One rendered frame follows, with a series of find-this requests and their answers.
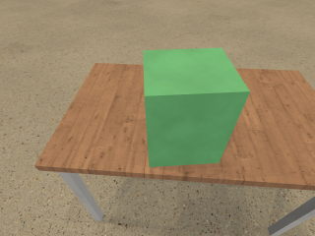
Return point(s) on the table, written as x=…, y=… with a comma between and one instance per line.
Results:
x=104, y=132

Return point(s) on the carton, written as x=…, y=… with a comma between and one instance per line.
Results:
x=193, y=99

